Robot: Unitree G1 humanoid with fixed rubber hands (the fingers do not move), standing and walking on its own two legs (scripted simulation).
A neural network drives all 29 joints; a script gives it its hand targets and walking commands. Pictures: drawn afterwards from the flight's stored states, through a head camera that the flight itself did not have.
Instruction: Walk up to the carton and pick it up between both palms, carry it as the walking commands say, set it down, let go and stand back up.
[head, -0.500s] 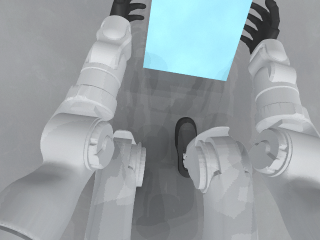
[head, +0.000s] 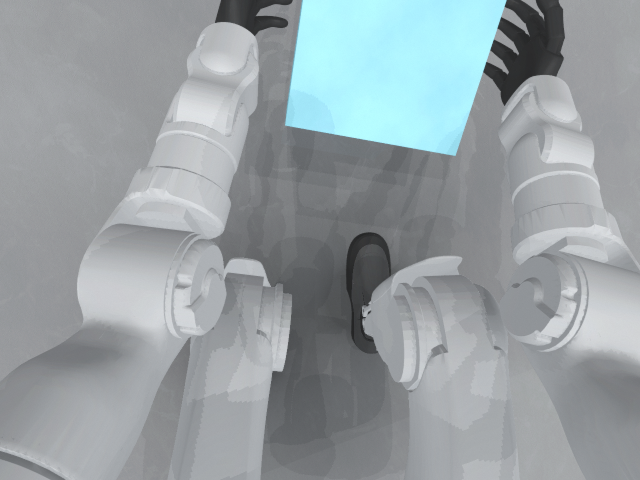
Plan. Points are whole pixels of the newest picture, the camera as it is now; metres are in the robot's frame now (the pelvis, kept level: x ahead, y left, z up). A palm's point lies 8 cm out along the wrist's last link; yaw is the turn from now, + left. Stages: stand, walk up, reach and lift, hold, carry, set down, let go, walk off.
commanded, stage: set down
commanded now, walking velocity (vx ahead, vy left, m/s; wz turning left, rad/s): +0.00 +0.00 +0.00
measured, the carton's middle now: (376, 47) +0.55 -0.10 -0.26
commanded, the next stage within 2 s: none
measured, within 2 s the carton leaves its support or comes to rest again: rests again in 0.98 s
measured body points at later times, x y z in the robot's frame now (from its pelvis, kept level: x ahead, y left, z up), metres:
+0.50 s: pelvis +0.00 +0.00 +0.00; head +0.37 +0.02 +0.26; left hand +0.56 +0.06 -0.18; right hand +0.51 -0.24 -0.17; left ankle +0.06 +0.10 -0.35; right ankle +0.15 -0.13 -0.35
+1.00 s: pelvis -0.01 -0.01 +0.00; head +0.36 +0.02 +0.25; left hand +0.51 +0.09 -0.23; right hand +0.48 -0.25 -0.20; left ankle +0.06 +0.09 -0.35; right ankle +0.15 -0.13 -0.35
